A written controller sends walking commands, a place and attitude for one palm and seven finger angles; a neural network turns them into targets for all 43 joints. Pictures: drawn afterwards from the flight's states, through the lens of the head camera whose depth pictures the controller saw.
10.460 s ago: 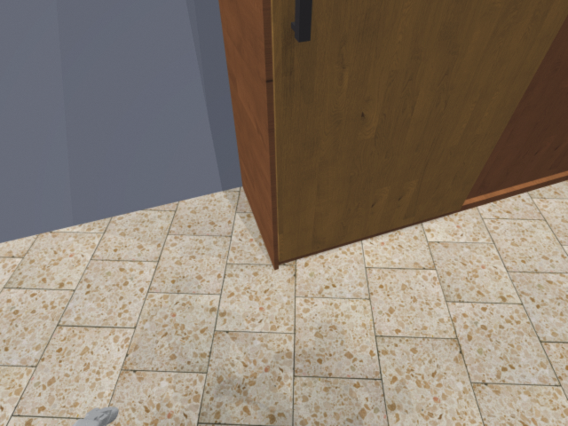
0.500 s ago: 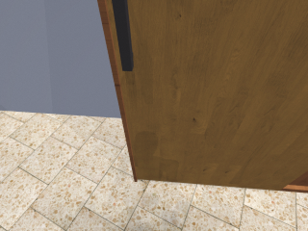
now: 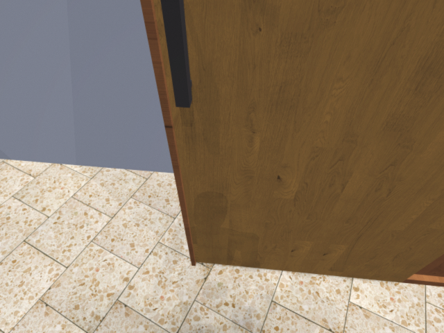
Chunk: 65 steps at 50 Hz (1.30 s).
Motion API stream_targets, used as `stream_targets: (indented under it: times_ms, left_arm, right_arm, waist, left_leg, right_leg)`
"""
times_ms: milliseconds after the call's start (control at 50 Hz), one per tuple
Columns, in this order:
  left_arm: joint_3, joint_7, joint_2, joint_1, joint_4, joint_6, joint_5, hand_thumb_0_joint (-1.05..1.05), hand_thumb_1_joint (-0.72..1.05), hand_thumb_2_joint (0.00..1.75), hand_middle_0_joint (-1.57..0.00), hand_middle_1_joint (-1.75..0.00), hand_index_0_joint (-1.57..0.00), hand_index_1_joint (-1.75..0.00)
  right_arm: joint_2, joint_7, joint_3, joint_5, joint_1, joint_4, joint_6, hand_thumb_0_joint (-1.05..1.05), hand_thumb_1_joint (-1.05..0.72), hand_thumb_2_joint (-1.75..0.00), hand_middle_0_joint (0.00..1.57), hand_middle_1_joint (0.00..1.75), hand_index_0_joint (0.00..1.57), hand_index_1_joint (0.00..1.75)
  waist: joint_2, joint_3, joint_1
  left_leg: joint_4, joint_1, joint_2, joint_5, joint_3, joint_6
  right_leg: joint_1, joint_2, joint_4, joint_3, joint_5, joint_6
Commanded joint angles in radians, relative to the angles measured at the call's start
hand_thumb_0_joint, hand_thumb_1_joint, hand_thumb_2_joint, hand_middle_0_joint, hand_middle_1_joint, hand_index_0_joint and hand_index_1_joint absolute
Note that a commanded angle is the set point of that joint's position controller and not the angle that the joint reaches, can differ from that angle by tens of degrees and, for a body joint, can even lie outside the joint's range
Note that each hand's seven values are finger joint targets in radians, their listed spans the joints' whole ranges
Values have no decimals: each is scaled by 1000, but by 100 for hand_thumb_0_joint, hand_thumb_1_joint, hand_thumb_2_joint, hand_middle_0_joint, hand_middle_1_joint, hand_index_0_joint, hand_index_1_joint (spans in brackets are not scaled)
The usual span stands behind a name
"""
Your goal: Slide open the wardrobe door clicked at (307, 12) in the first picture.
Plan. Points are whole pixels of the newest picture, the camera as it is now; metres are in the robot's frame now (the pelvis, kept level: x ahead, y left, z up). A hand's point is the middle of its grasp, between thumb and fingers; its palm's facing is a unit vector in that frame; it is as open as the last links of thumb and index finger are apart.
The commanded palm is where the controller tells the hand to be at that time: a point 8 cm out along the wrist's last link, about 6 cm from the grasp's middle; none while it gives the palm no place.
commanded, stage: look again from close up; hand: left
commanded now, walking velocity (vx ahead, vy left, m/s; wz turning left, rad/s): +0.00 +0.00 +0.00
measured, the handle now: (181, 51) +0.50 +0.10 +0.27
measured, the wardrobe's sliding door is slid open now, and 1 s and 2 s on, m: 0.00 0.00 0.00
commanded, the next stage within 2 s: raise the hand with hooked fingers in 0.70 s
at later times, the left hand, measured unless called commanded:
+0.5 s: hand out of the picture +0.04 +0.19 -0.17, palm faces -0.02 -0.97 -0.25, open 7.4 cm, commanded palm none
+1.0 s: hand (108, 275) +0.21 +0.21 +0.02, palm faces +0.22 -0.98 -0.04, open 7.6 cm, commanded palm +0.11 +0.25 -0.03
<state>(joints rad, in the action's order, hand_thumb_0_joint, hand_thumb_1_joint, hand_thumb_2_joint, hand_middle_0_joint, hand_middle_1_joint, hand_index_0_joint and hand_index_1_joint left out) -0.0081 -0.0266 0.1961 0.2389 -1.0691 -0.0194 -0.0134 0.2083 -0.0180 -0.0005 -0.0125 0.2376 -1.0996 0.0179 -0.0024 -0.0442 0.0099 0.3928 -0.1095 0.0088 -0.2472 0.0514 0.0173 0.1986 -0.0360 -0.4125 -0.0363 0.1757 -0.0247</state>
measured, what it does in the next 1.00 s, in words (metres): stands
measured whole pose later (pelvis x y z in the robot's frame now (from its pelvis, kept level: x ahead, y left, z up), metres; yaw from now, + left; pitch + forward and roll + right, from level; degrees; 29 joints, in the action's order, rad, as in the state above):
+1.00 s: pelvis +0.00 +0.00 -0.02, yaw +3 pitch +2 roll +1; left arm 0.16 0.10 0.19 0.36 -0.15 -0.32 0.24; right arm 0.23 -0.04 0.02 0.02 0.27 -0.74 0.25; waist -0.02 0.06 0.03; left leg 0.61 -0.30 0.03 -0.34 0.00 0.01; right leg 0.37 -0.01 -0.62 0.01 0.28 -0.03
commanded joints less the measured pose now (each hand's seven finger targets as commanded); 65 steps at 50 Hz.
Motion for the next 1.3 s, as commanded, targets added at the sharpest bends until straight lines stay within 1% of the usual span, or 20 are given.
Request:
stream_targets:
  times_ms: [0, 400, 760, 780, 800, 820, 840, 860, 880, 900, 920, 940, 980, 1000, 1020, 1060, 1120, 1180, 1220, 1280]
  left_arm:
    - [28, -6, 142, 17, 43, -16, 3, 0, 90, 90, -20, -30, -20, -30]
    - [30, -3, 164, -2, 40, -16, 3, 0, 90, 90, -20, -30, -20, -30]
    - [31, -2, 184, -23, 38, -23, 4, 0, 90, 90, -20, -30, -20, -30]
    - [23, -46, 118, 118, -14, -33, 2, 0, 90, 90, -20, -30, -20, -30]
    - [297, -27, 449, -688, 1478, -249, 197, 0, 88, 89, -20, -32, -20, -32]
    - [353, -56, 511, -414, 1409, -249, 148, 0, 85, 88, -20, -33, -20, -33]
    - [177, -33, 170, 50, 1211, -138, 185, 0, 83, 87, -21, -34, -21, -34]
    - [151, -19, 57, 98, 1077, -117, 210, 0, 81, 86, -21, -36, -21, -36]
    - [144, 15, 48, 75, 1086, -170, 236, 0, 78, 85, -21, -37, -21, -37]
    - [184, 59, 54, 204, 999, -232, 256, 0, 76, 84, -21, -39, -21, -39]
    - [199, 126, 27, 361, 888, -292, 275, 0, 74, 83, -21, -40, -21, -40]
    - [187, 197, 8, 411, 865, -365, 291, 0, 71, 82, -21, -42, -21, -42]
    - [216, 336, 64, 410, 857, -499, 308, 0, 67, 80, -22, -45, -22, -45]
    - [240, 403, 113, 402, 878, -541, 302, 0, 64, 79, -22, -47, -22, -47]
    - [280, 472, 180, 384, 898, -555, 306, 0, 62, 78, -22, -48, -22, -48]
    - [358, 525, 231, 331, 1029, -517, 358, 0, 57, 76, -22, -51, -22, -51]
    - [393, 498, 236, 166, 1255, -464, 435, 0, 50, 73, -23, -55, -23, -55]
    - [321, 439, 208, 75, 1449, -468, 397, 0, 43, 70, -23, -60, -23, -60]
    - [264, 428, 207, -16, 1496, -463, 373, 0, 39, 68, -24, -63, -24, -63]
    - [242, 440, 217, 20, 1449, -400, 343, 0, 32, 65, -24, -68, -24, -68]
  right_arm:
    - [132, -8, 23, 0, 36, 28, 18, 0, -90, -90, 20, 30, 20, 30]
    - [150, -6, 21, -1, 35, 13, 20, 0, -90, -90, 20, 30, 20, 30]
    - [160, -7, 22, 0, 16, 10, 22, 0, -90, -90, 20, 30, 20, 30]
    - [121, -2, 20, 11, -52, 70, 27, 0, -90, -90, 20, 30, 20, 30]
    - [237, -45, 48, 62, -46, 426, 159, 0, -90, -90, 20, 30, 20, 30]
    - [154, -78, 18, 53, -70, 407, 235, 0, -90, -90, 20, 30, 20, 30]
    - [130, -74, 18, 36, -109, 450, 275, 0, -90, -90, 20, 30, 20, 30]
    - [124, -68, 27, 53, -61, 427, 291, 0, -90, -90, 20, 30, 20, 30]
    - [157, -58, 50, 45, -85, 478, 306, 0, -90, -90, 20, 30, 20, 30]
    - [163, -48, 70, 38, -82, 486, 316, 0, -90, -90, 20, 30, 20, 30]
    - [161, -33, 75, 35, -92, 518, 319, 0, -90, -90, 20, 30, 20, 30]
    - [159, -18, 75, 33, -92, 538, 315, 0, -90, -90, 20, 30, 20, 30]
    - [175, 1, 90, 32, -122, 608, 309, 0, -90, -90, 20, 30, 20, 30]
    - [187, 10, 96, 37, -138, 654, 307, 0, -90, -90, 20, 30, 20, 30]
    - [204, 18, 100, 41, -125, 685, 300, 0, -90, -90, 20, 30, 20, 30]
    - [186, 5, 90, 57, -124, 750, 289, 0, -90, -90, 20, 30, 20, 30]
    - [169, -18, 71, 53, -89, 780, 278, 0, -90, -90, 20, 30, 20, 30]
    - [156, -32, 62, 49, -48, 764, 282, 0, -90, -90, 20, 30, 20, 30]
    - [163, -41, 46, 46, -36, 739, 286, 0, -90, -90, 20, 30, 20, 30]
    - [162, -55, 38, 60, -43, 715, 301, 0, -90, -90, 20, 30, 20, 30]
  waist:
    - [10, -10, -1]
    - [4, -1, -4]
    - [13, 21, -4]
    - [-40, 86, -40]
    - [-162, 553, 54]
    - [-266, 411, -9]
    - [-268, 305, -27]
    - [-95, 169, 18]
    - [9, 39, 22]
    - [127, 43, 1]
    - [161, 14, -41]
    - [202, 26, -46]
    - [229, 38, -41]
    - [204, 62, -37]
    - [131, 90, -42]
    - [114, 226, -69]
    - [4, 265, -53]
    - [-110, 287, -5]
    - [-112, 246, 31]
    - [-129, 225, 29]
  left_leg:
    - [-98, -60, -113, 46, -106, 9]
    - [-110, -64, -117, 32, -109, 9]
    - [-92, -40, -118, 92, -104, 9]
    - [103, -43, -140, 169, -25, -14]
    - [-14, 106, 18, 278, -80, -9]
    - [6, 118, 7, 273, -1, -13]
    - [-5, 19, -6, 280, -42, -19]
    - [31, -47, -14, 209, -58, -25]
    - [64, -147, -18, 117, -76, -19]
    - [110, -222, -13, 49, -67, -18]
    - [153, -293, 1, 30, -59, -24]
    - [205, -370, 12, -6, -48, -30]
    - [306, -480, 27, -80, -26, -33]
    - [344, -505, 33, -100, -22, -29]
    - [373, -490, 35, -79, -21, -23]
    - [391, -518, 39, -59, -15, -6]
    - [412, -481, 32, -26, -36, -1]
    - [408, -369, 7, 43, -67, 10]
    - [407, -349, -2, 59, -89, 14]
    - [365, -331, -9, 19, -109, 13]
  right_leg:
    - [-16, 123, 73, -121, -71, -24]
    - [-23, 124, 80, -126, -47, -26]
    - [-45, 132, 72, -125, -135, -29]
    - [-72, 198, 1, -124, -507, 10]
    - [-200, 85, -50, -55, -358, -14]
    - [-153, 48, -80, -38, -188, -28]
    - [-82, 46, -74, 44, -77, -31]
    - [28, 46, -51, 81, -48, -9]
    - [113, 44, -53, 97, 6, 4]
    - [167, 39, -76, 109, 88, 10]
    - [181, 40, -111, 103, 105, 0]
    - [222, 41, -163, 93, 139, 2]
    - [267, 52, -213, 36, 213, 2]
    - [265, 60, -222, 5, 234, 0]
    - [252, 71, -241, -32, 205, -9]
    - [218, 74, -265, -49, 205, 2]
    - [234, 56, -284, -49, 179, 12]
    - [275, 24, -323, 20, 37, 1]
    - [301, 12, -333, 41, 3, -1]
    - [299, 16, -296, 64, 49, 1]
